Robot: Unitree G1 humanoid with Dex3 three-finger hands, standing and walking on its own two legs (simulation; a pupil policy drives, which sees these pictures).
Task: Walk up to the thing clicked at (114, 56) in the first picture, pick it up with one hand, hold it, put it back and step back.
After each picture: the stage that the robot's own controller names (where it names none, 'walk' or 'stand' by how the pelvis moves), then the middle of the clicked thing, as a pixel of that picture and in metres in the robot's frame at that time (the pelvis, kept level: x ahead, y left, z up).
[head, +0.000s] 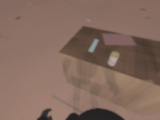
stand; (113, 58) +0.53 -0.17 +0.00
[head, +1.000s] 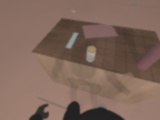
rise first; (90, 54) +0.49 +0.04 +0.03
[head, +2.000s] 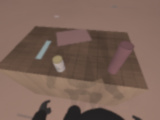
stand; (59, 64) +0.38 +0.25 +0.03
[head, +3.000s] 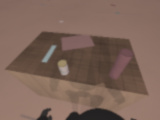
stand; (63, 67) +0.39 +0.23 +0.00
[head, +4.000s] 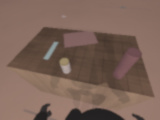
stand; (65, 66) +0.39 +0.21 +0.01
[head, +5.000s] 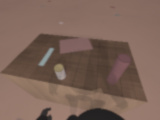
stand; (60, 72) +0.35 +0.25 -0.01
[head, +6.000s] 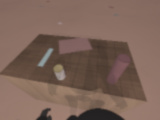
stand; (59, 72) +0.35 +0.25 -0.01
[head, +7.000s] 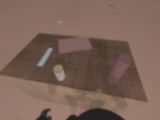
rise first; (59, 72) +0.34 +0.25 -0.01
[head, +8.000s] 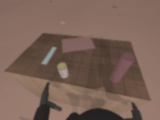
rise first; (63, 70) +0.36 +0.24 +0.00
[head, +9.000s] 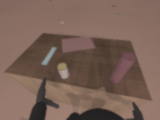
go down; (63, 70) +0.36 +0.23 +0.00
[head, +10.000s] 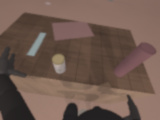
go down; (59, 64) +0.35 +0.21 +0.07
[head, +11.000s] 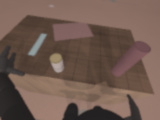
approach; (57, 63) +0.36 +0.22 +0.06
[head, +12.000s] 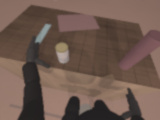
go down; (62, 53) +0.40 +0.20 +0.10
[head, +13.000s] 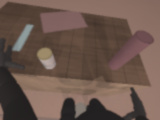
go down; (47, 59) +0.37 +0.23 +0.09
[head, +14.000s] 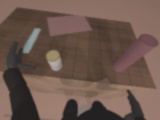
go down; (54, 61) +0.36 +0.21 +0.08
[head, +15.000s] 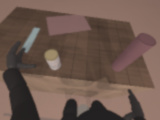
close; (53, 60) +0.37 +0.22 +0.08
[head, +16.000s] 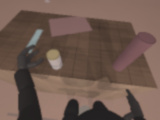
lift; (55, 60) +0.37 +0.22 +0.09
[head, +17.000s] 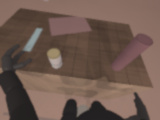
close in; (55, 59) +0.38 +0.22 +0.08
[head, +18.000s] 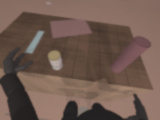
close in; (56, 60) +0.37 +0.22 +0.07
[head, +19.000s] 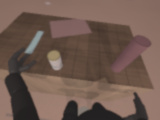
close in; (55, 60) +0.37 +0.22 +0.08
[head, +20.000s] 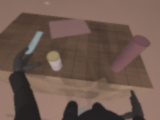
go down; (55, 61) +0.37 +0.22 +0.07
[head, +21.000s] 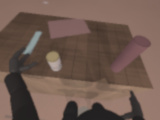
close in; (54, 61) +0.37 +0.22 +0.07
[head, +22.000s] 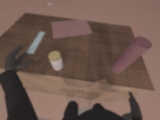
close in; (56, 61) +0.37 +0.22 +0.07
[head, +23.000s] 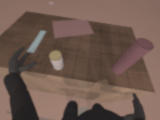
close in; (57, 60) +0.37 +0.22 +0.07
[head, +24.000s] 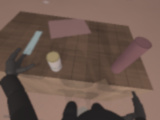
close in; (54, 62) +0.37 +0.22 +0.07
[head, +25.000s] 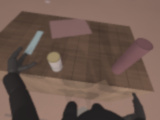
close in; (55, 62) +0.36 +0.22 +0.07
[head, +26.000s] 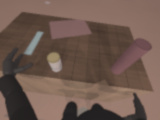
approach; (55, 62) +0.36 +0.22 +0.07
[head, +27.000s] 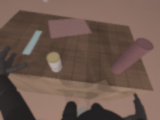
approach; (55, 62) +0.36 +0.22 +0.07
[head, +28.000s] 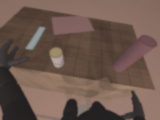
close in; (57, 58) +0.38 +0.21 +0.08
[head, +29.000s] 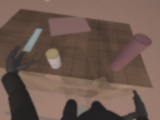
approach; (54, 59) +0.38 +0.22 +0.08
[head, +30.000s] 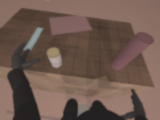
close in; (55, 58) +0.39 +0.22 +0.08
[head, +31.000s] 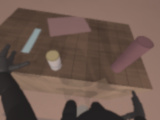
close in; (54, 61) +0.37 +0.22 +0.07
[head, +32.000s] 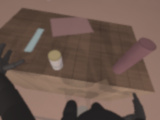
close in; (56, 60) +0.37 +0.22 +0.07
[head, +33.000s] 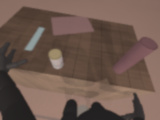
close in; (56, 59) +0.37 +0.22 +0.08
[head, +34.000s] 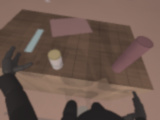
close in; (56, 60) +0.37 +0.22 +0.08
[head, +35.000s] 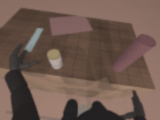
close in; (55, 59) +0.37 +0.22 +0.08
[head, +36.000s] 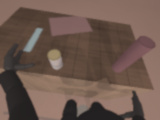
close in; (55, 60) +0.37 +0.21 +0.08
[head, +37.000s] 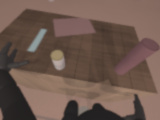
close in; (58, 60) +0.37 +0.21 +0.07
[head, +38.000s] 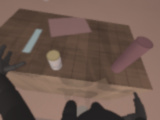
approach; (55, 60) +0.37 +0.22 +0.07
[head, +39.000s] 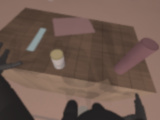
close in; (58, 59) +0.37 +0.21 +0.08
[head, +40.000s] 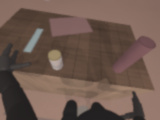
close in; (56, 60) +0.37 +0.21 +0.08
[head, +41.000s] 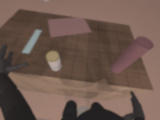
approach; (54, 61) +0.37 +0.22 +0.08
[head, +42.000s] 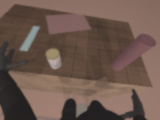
approach; (54, 59) +0.37 +0.21 +0.08
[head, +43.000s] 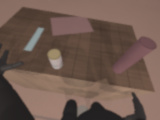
close in; (55, 59) +0.37 +0.22 +0.08
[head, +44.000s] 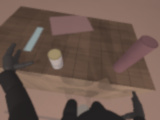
close in; (56, 59) +0.37 +0.21 +0.08
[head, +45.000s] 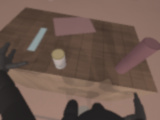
close in; (59, 59) +0.37 +0.21 +0.08
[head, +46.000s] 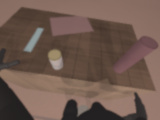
close in; (56, 60) +0.37 +0.21 +0.08
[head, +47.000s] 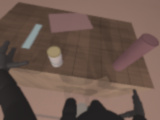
close in; (55, 57) +0.38 +0.21 +0.08
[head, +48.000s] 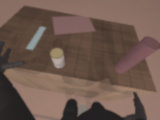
close in; (58, 58) +0.38 +0.21 +0.08
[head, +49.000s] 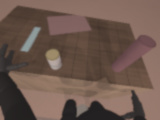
approach; (54, 60) +0.37 +0.22 +0.08
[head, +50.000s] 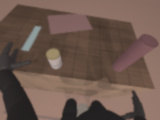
close in; (54, 59) +0.37 +0.22 +0.08
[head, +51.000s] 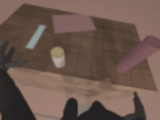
close in; (58, 57) +0.38 +0.21 +0.08
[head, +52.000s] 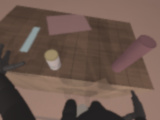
approach; (53, 60) +0.37 +0.22 +0.08
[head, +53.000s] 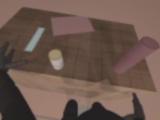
close in; (56, 60) +0.37 +0.21 +0.08
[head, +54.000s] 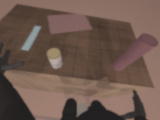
close in; (55, 58) +0.38 +0.21 +0.08
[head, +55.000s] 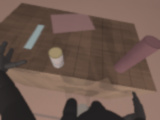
close in; (57, 58) +0.38 +0.21 +0.08
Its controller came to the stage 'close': yes
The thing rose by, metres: 0.00
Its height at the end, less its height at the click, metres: +0.00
